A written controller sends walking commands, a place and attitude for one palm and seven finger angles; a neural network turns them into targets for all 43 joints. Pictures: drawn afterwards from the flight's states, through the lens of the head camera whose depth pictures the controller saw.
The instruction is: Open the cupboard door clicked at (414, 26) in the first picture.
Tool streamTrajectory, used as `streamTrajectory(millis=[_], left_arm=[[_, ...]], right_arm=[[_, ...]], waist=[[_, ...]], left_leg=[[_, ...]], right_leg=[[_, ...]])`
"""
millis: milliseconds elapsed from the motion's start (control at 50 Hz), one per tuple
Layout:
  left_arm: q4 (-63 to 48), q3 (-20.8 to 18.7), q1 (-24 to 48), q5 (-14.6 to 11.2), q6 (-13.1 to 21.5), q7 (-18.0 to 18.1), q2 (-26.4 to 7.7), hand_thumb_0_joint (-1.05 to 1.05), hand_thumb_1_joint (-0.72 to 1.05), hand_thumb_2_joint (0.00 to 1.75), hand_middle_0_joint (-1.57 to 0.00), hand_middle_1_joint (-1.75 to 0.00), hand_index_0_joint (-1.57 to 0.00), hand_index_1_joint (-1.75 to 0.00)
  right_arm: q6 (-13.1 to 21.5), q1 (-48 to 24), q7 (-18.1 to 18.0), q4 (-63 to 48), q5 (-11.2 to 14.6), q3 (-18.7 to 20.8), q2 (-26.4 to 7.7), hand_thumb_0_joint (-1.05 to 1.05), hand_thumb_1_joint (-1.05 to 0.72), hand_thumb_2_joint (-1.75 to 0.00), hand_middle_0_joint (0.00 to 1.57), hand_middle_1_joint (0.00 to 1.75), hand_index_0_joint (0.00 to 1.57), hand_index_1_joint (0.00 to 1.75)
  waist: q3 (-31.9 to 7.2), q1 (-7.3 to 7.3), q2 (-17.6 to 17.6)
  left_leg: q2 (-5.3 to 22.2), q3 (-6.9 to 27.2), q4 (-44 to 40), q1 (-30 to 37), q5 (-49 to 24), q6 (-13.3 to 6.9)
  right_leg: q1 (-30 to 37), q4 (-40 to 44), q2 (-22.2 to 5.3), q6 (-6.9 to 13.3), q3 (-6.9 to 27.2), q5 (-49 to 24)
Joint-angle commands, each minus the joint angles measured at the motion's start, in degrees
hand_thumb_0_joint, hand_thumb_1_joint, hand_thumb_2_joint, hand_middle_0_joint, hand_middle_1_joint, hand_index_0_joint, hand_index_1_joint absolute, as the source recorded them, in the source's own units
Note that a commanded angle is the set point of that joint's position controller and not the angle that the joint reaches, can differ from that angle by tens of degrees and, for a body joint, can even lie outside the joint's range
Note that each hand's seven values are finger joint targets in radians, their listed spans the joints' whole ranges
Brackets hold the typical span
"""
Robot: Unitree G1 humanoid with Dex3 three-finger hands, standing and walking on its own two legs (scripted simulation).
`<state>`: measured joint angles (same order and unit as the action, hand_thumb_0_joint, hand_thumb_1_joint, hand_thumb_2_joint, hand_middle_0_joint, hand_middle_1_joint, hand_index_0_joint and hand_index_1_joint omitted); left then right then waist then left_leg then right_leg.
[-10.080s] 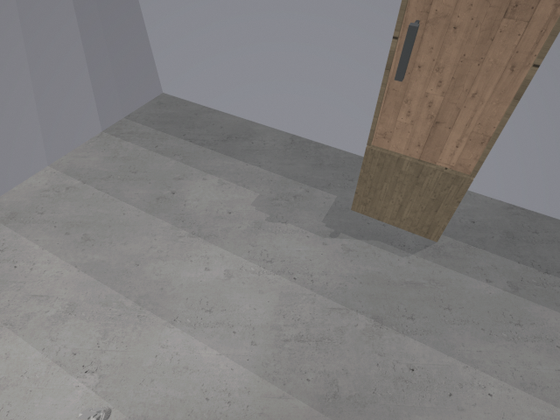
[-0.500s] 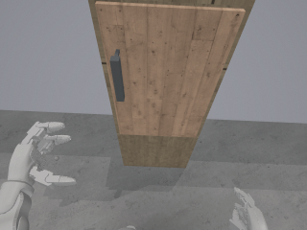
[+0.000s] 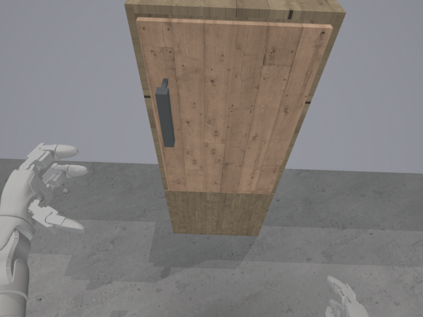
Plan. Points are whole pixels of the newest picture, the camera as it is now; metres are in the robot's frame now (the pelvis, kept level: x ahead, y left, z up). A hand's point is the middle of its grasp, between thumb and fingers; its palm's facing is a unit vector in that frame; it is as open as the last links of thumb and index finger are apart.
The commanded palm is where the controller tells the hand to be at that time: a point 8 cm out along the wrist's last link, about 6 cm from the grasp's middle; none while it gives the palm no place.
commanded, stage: raise the hand with hooked fingers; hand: left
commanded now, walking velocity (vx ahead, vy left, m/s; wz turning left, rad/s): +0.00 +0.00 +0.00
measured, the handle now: (167, 114) +0.55 +0.15 +0.07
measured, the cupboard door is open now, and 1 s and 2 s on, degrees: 0 0 0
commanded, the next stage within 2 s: move the hooked fingers beside the handle in 0.36 s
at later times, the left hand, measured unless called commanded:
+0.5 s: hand (79, 194) +0.29 +0.25 +0.09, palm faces +0.07 -1.00 -0.02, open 14.0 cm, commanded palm +0.27 +0.30 +0.09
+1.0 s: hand (99, 166) +0.36 +0.24 +0.09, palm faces +0.04 -1.00 -0.01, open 14.0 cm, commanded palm +0.34 +0.29 +0.08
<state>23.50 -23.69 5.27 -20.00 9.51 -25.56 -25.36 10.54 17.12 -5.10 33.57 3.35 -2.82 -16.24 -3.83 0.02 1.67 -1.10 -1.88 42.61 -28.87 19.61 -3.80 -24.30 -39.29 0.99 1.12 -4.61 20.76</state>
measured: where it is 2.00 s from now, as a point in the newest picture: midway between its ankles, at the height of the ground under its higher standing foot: outside the picture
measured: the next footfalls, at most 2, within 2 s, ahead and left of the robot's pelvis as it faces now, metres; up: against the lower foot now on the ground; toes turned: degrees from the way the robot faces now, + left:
none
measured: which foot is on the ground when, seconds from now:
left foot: down 0.00-1.00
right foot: down 0.00-1.00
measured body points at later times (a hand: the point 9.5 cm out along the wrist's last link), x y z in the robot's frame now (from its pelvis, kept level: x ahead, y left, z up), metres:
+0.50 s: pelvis +0.00 -0.02 +0.00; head +0.02 -0.02 +0.45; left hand +0.28 +0.31 +0.10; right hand +0.16 -0.26 -0.08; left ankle +0.02 +0.07 -0.71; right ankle -0.01 -0.11 -0.71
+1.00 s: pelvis +0.00 -0.02 -0.01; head +0.04 -0.02 +0.44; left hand +0.35 +0.30 +0.09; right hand +0.11 -0.29 -0.10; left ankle +0.02 +0.07 -0.71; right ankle -0.01 -0.11 -0.71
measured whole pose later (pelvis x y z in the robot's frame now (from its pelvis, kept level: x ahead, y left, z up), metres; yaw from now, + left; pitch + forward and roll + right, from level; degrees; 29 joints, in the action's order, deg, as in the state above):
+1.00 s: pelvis +0.00 -0.02 -0.01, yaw -1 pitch +8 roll -2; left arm 37.5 -23.8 18.0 -17.4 13.0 -24.6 -26.0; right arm 6.4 19.2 -4.5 34.3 3.7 -1.8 -16.8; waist -4.2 -1.8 1.3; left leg 0.3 -2.1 44.8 -32.7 20.6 -2.5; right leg -28.8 -42.2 2.3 2.5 -4.2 21.9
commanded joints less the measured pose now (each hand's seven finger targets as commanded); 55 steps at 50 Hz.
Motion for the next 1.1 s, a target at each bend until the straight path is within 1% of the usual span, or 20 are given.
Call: streamTrajectory(millis=[0, 160, 200, 240, 320, 440, 500, 520, 560, 600, 660, 700, 720, 760, 780, 800, 880, 1000, 1020, 1080], left_arm=[[-12.84, -4.84, 11.22, -1.10, 3.81, -0.14, -13.42, 0.00, -0.50, 0.30, -0.30, -1.20, -0.30, -1.20], [-13.48, -5.30, 12.20, -0.31, 5.66, 1.42, -13.48, 0.00, -0.50, 0.30, -0.30, -1.20, -0.30, -1.20], [-13.04, -5.08, 12.25, -0.59, 5.53, 1.03, -13.45, 0.00, -0.50, 0.30, -0.30, -1.20, -0.30, -1.20], [-14.03, -4.95, 12.80, -0.36, 5.68, 0.89, -13.68, 0.00, -0.50, 0.30, -0.30, -1.20, -0.30, -1.20], [-12.04, -5.25, 12.17, -1.02, 5.12, 0.51, -13.41, 0.00, -0.50, 0.30, -0.30, -1.20, -0.30, -1.20], [-12.11, -4.82, 12.80, -1.08, 4.96, 0.16, -13.12, 0.00, -0.50, 0.30, -0.30, -1.20, -0.30, -1.20], [-10.40, -3.02, 19.46, -0.75, 5.14, 0.52, -12.48, 0.00, -0.50, 0.30, -0.30, -1.20, -0.30, -1.20], [-9.21, -4.50, 19.98, -0.36, 5.38, 0.74, -14.24, 0.00, -0.50, 0.30, -0.30, -1.20, -0.30, -1.20], [-7.66, -3.05, 22.65, 0.08, 5.48, 0.81, -13.38, 0.00, -0.50, 0.30, -0.30, -1.20, -0.30, -1.20], [-5.14, -3.68, 24.04, 0.40, 5.53, 0.84, -15.08, 0.00, -0.50, 0.30, -0.30, -1.20, -0.30, -1.20], [-1.53, -5.25, 26.20, 1.19, 6.01, 0.56, -17.31, 0.00, -0.50, 0.30, -0.30, -1.20, -0.30, -1.20], [-0.52, -5.33, 26.25, 0.93, 6.27, 0.18, -17.51, 0.00, -0.50, 0.30, -0.30, -1.20, -0.30, -1.20], [-0.69, -4.73, 27.99, 1.10, 6.57, -0.01, -17.35, 0.00, -0.50, 0.30, -0.30, -1.20, -0.30, -1.20], [1.29, -4.49, 29.02, 1.14, 6.67, -0.12, -17.12, 0.00, -0.50, 0.30, -0.30, -1.20, -0.30, -1.20], [2.63, -6.27, 26.97, 1.22, 6.68, 0.10, -18.54, 0.00, -0.50, 0.30, -0.30, -1.20, -0.30, -1.20], [2.69, -5.26, 27.33, 0.95, 6.70, -0.07, -17.61, 0.00, -0.50, 0.30, -0.30, -1.20, -0.30, -1.20], [1.26, -4.72, 27.51, 1.15, 7.26, 0.40, -16.57, 0.00, -0.50, 0.30, -0.30, -1.20, -0.30, -1.20], [3.63, -3.49, 35.43, 2.39, 7.61, 2.42, -16.77, 0.00, -0.50, 0.30, -0.30, -1.20, -0.30, -1.20], [3.90, -2.76, 36.72, 2.86, 7.88, 2.67, -16.14, 0.00, -0.50, 0.30, -0.30, -1.20, -0.30, -1.20], [5.01, -2.91, 38.47, 3.96, 8.95, 3.90, -16.66, 0.00, -0.50, 0.30, -0.30, -1.20, -0.30, -1.20]], right_arm=[[2.82, -3.14, -0.41, -8.63, -0.29, 3.76, -8.36, 0.00, -0.90, -0.90, 0.20, 0.30, 0.20, 0.30], [2.73, -3.24, -0.53, -8.18, -0.31, 3.63, -7.81, 0.00, -0.90, -0.90, 0.20, 0.30, 0.20, 0.30], [2.65, -3.29, -0.70, -8.15, -0.27, 3.66, -7.89, 0.00, -0.90, -0.90, 0.20, 0.30, 0.20, 0.30], [2.77, -3.62, -0.75, -8.11, -0.15, 3.53, -7.72, 0.00, -0.90, -0.90, 0.20, 0.30, 0.20, 0.30], [2.68, -3.72, -0.88, -8.17, -0.15, 3.38, -7.74, 0.00, -0.90, -0.90, 0.20, 0.30, 0.20, 0.30], [2.55, -3.96, -0.77, -8.20, -0.01, 3.40, -7.62, 0.00, -0.90, -0.90, 0.20, 0.30, 0.20, 0.30], [2.26, -3.69, -1.06, -7.44, 0.00, 3.19, -7.66, 0.00, -0.90, -0.90, 0.20, 0.30, 0.20, 0.30], [2.21, -3.50, -1.15, -7.11, 0.08, 3.39, -7.84, 0.00, -0.90, -0.90, 0.20, 0.30, 0.20, 0.30], [2.00, -3.36, -1.28, -6.84, 0.22, 3.24, -7.69, 0.00, -0.90, -0.90, 0.20, 0.30, 0.20, 0.30], [1.57, -2.99, -1.37, -6.50, 0.08, 3.08, -8.00, 0.00, -0.90, -0.90, 0.20, 0.30, 0.20, 0.30], [0.95, -2.27, -1.30, -5.93, 0.17, 3.20, -7.93, 0.00, -0.90, -0.90, 0.20, 0.30, 0.20, 0.30], [0.58, -2.20, -1.06, -6.39, 0.11, 3.17, -7.95, 0.00, -0.90, -0.90, 0.20, 0.30, 0.20, 0.30], [0.44, -2.16, -0.96, -6.33, 0.30, 3.21, -7.87, 0.00, -0.90, -0.90, 0.20, 0.30, 0.20, 0.30], [0.11, -1.54, -0.80, -6.20, 0.30, 3.35, -8.01, 0.00, -0.90, -0.90, 0.20, 0.30, 0.20, 0.30], [-0.19, -0.99, -0.69, -6.23, 0.26, 3.56, -8.11, 0.00, -0.90, -0.90, 0.20, 0.30, 0.20, 0.30], [-0.41, -0.79, -0.57, -6.67, 0.07, 3.44, -8.28, 0.00, -0.90, -0.90, 0.20, 0.30, 0.20, 0.30], [-1.09, 0.10, -0.13, -6.82, 0.29, 4.04, -8.23, 0.00, -0.90, -0.90, 0.20, 0.30, 0.20, 0.30], [-2.40, 1.55, -0.32, -5.83, 0.14, 4.17, -8.81, 0.00, -0.90, -0.90, 0.20, 0.30, 0.20, 0.30], [-2.51, 1.57, -0.30, -5.78, 0.15, 4.21, -8.63, 0.00, -0.90, -0.90, 0.20, 0.30, 0.20, 0.30], [-2.97, 2.56, -0.25, -5.00, -0.18, 4.24, -8.66, 0.00, -0.90, -0.90, 0.20, 0.30, 0.20, 0.30]], waist=[[-11.28, 1.07, 2.83], [-11.34, 0.60, 5.08], [-10.95, 0.48, 2.96], [-12.17, 0.50, 5.68], [-11.16, 0.45, 1.88], [-12.16, 0.42, 2.35], [-9.60, -1.08, 1.03], [-10.74, -0.87, 0.81], [-11.02, -1.40, 1.82], [-11.32, -1.23, 0.59], [-13.23, -0.89, 2.09], [-13.87, -0.38, 1.92], [-14.64, -0.79, 3.57], [-14.28, -1.07, 3.03], [-14.65, -0.22, 3.24], [-14.60, -0.41, 0.71], [-16.63, -0.57, 3.39], [-14.79, -2.25, 0.55], [-15.46, -2.46, 2.62], [-17.62, -2.41, 3.78]], left_leg=[[1.42, 6.35, -7.22, 10.96, -13.14, 2.86], [1.26, 5.50, -7.15, 10.88, -12.02, 2.44], [1.16, 5.20, -6.85, 10.30, -11.35, 2.07], [1.08, 5.03, -6.77, 11.15, -12.22, 2.06], [0.95, 4.85, -6.52, 9.53, -11.93, 1.85], [0.68, 4.12, -5.54, 8.99, -12.06, 1.59], [0.71, 4.21, -4.88, 7.59, -10.04, 1.47], [0.73, 4.25, -4.93, 7.36, -9.82, 1.50], [0.64, 4.09, -4.80, 7.51, -8.65, 1.43], [0.57, 3.90, -4.24, 5.85, -8.41, 1.29], [0.66, 3.77, -3.89, 5.82, -9.84, 1.37], [0.56, 3.54, -3.39, 5.15, -10.97, 1.31], [0.61, 3.39, -3.37, 5.63, -11.32, 1.31], [0.68, 3.49, -3.18, 5.20, -11.24, 1.32], [0.70, 3.49, -3.36, 5.03, -11.31, 1.40], [0.69, 3.64, -3.20, 4.48, -12.39, 1.21], [0.78, 3.39, -3.20, 6.39, -14.40, 1.29], [1.05, 4.07, -3.20, 5.32, -11.24, 1.15], [1.05, 4.06, -3.26, 6.24, -11.09, 1.22], [1.27, 4.68, -3.02, 8.18, -12.70, 1.43]], right_leg=[[-0.48, 4.39, 1.19, 1.45, 1.29, -10.43], [-0.68, 4.48, 1.04, 1.06, 1.99, -10.22], [0.19, 4.89, 1.10, 1.05, 2.41, -10.25], [0.27, 4.82, 0.89, 1.03, 2.58, -11.15], [0.88, 4.90, 0.92, 0.76, 2.70, -11.95], [1.39, 4.86, 0.52, 0.40, 3.66, -13.11], [-0.33, 5.02, 0.58, 0.31, 4.10, -11.22], [0.09, 5.00, 0.45, 0.20, 4.33, -11.03], [-0.86, 5.06, 0.32, 0.10, 4.47, -9.79], [0.39, 5.05, 0.13, 0.04, 5.40, -9.53], [1.22, 4.38, -0.07, 0.10, 5.53, -11.51], [2.46, 3.88, -0.05, 0.19, 5.85, -13.28], [1.94, 3.73, -0.11, 0.10, 5.88, -13.93], [1.12, 3.53, 0.04, 0.03, 5.61, -14.09], [1.31, 3.39, 0.17, 0.15, 5.39, -13.79], [2.16, 2.93, 0.32, 0.20, 5.21, -15.29], [1.22, 2.44, 0.55, 0.13, 4.71, -17.38], [-1.78, 2.41, 0.96, 0.26, 4.30, -12.90], [-2.64, 2.40, 0.95, 0.26, 4.33, -12.37], [-3.43, 1.88, 1.06, 0.46, 3.90, -12.72]])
